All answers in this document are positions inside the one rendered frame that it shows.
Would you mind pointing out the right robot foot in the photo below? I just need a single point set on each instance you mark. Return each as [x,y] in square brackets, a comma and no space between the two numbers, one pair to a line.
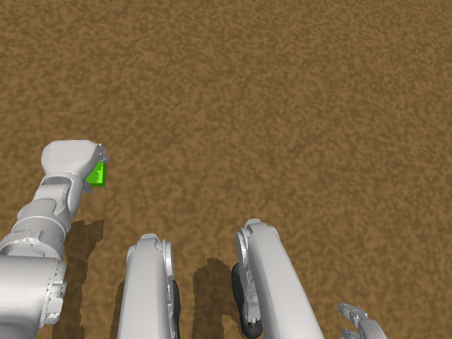
[250,330]

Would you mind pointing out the left robot hand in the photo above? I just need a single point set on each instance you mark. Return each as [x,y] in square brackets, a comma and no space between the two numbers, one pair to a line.
[76,157]

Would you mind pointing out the small box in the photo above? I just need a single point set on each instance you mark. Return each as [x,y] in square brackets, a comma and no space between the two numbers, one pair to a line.
[97,178]

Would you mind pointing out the right robot hand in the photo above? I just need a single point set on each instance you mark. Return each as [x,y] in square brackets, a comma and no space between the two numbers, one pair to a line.
[368,329]

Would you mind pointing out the left robot arm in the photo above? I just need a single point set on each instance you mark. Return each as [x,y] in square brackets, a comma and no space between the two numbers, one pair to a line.
[32,284]

